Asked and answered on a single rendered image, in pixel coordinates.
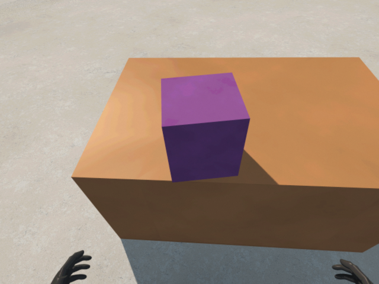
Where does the carton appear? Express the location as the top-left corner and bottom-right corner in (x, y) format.
(161, 73), (250, 183)

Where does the robot left hand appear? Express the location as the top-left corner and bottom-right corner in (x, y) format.
(51, 250), (92, 284)

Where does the robot right hand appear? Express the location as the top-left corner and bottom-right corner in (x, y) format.
(332, 259), (373, 284)

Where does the pedestal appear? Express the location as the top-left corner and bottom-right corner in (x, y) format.
(71, 57), (379, 253)

